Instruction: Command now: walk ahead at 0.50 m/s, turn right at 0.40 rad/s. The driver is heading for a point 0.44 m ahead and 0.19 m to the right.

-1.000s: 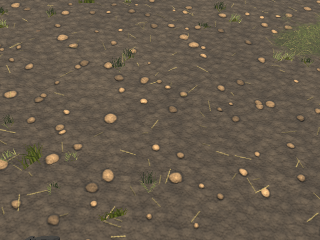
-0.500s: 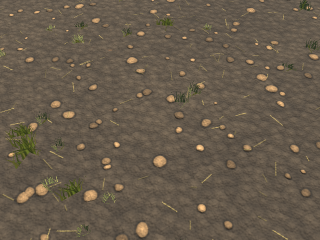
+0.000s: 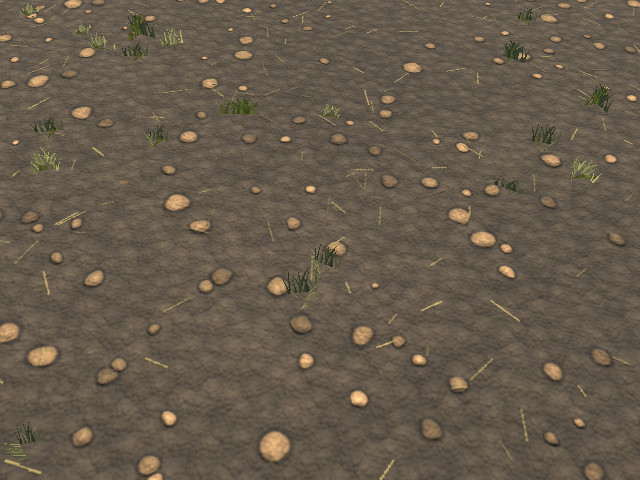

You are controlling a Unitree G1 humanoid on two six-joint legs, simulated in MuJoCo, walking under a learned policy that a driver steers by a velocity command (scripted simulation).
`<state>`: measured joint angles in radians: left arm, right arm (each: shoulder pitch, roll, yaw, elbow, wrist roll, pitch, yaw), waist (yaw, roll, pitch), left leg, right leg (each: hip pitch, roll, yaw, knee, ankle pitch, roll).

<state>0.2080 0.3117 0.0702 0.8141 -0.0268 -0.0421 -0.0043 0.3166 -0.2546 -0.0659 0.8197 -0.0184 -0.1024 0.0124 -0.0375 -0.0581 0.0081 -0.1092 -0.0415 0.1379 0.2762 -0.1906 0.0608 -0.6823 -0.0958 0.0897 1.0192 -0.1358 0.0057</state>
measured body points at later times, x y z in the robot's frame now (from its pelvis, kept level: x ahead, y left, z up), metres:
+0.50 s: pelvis +0.27 -0.07 +0.00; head +0.31 -0.09 +0.44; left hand +0.45 +0.17 -0.11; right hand +0.35 -0.38 -0.10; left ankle +0.36 +0.09 -0.67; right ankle +0.27 -0.14 -0.75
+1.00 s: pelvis +0.43 -0.07 -0.02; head +0.45 -0.08 +0.43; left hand +0.62 +0.15 -0.14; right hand +0.49 -0.35 -0.13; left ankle +0.55 -0.01 -0.75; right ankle +0.38 -0.21 -0.75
